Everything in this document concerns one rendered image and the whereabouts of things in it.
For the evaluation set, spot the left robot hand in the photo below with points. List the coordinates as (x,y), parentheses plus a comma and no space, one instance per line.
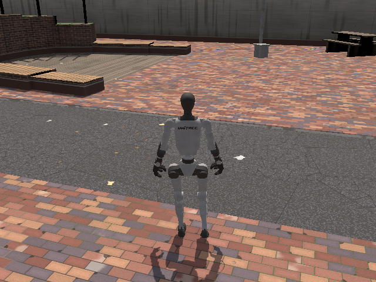
(155,169)

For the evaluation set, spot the right robot shin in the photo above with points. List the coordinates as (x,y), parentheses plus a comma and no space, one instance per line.
(204,211)

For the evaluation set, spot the robot right upper arm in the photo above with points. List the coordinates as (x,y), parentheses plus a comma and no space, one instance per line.
(209,133)

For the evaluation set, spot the right robot hand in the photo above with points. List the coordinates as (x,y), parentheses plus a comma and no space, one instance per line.
(217,166)

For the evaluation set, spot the robot right foot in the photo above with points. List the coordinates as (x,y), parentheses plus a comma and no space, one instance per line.
(204,233)

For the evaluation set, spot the robot right forearm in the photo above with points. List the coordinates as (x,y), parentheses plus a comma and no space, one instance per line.
(216,155)

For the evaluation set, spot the robot left upper arm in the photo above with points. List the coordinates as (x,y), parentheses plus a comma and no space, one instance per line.
(166,133)

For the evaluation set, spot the robot left forearm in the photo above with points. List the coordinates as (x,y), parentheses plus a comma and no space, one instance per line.
(159,156)

